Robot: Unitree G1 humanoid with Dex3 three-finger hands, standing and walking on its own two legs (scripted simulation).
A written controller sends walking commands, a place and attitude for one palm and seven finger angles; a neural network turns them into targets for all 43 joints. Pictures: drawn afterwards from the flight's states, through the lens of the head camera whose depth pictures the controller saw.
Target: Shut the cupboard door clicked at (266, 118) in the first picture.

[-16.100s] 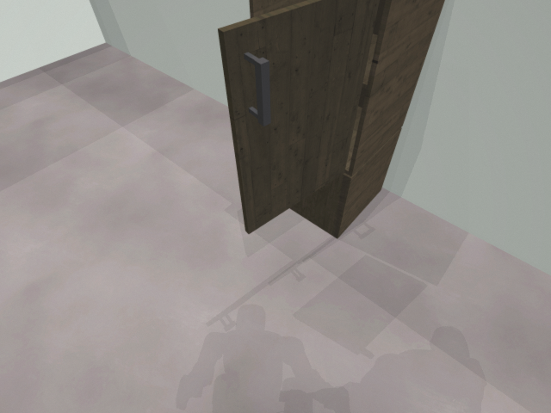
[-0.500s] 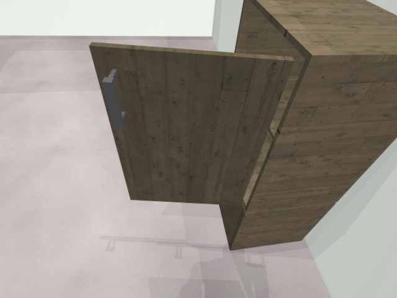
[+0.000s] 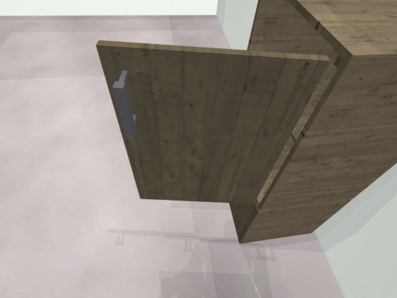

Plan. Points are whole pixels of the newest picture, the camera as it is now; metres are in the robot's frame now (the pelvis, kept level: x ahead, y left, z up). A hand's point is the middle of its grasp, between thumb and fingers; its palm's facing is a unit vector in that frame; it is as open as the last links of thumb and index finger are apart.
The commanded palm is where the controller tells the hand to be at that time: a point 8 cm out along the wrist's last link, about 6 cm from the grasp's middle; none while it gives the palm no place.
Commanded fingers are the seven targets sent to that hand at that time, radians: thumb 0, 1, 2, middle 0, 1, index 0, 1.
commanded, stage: come to a stop and stand still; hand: left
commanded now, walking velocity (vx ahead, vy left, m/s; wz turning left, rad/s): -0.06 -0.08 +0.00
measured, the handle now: (127, 105) +0.45 +0.18 +0.13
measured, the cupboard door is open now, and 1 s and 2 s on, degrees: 80 80 80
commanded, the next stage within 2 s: look again from close up in 0.80 s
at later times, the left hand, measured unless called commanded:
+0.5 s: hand out of the picture -0.01 +0.12 -0.17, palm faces -0.01 -0.97 -0.24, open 7.3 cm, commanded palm none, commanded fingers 0.00 0.90 0.90 -0.20 -0.30 -0.20 -0.30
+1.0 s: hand out of the picture -0.04 +0.09 -0.18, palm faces +0.02 -0.99 -0.17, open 7.3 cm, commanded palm none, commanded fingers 0.00 0.90 0.90 -0.20 -0.30 -0.20 -0.30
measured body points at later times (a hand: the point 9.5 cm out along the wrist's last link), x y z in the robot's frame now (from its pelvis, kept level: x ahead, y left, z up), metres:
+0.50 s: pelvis -0.05 -0.06 -0.01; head -0.07 -0.08 +0.44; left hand -0.01 +0.17 -0.15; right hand -0.02 -0.29 -0.17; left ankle -0.01 +0.05 -0.74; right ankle -0.02 -0.17 -0.74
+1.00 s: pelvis -0.03 -0.07 +0.00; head -0.02 -0.07 +0.45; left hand -0.04 +0.15 -0.16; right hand -0.08 -0.27 -0.16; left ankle -0.01 +0.05 -0.74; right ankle -0.02 -0.17 -0.74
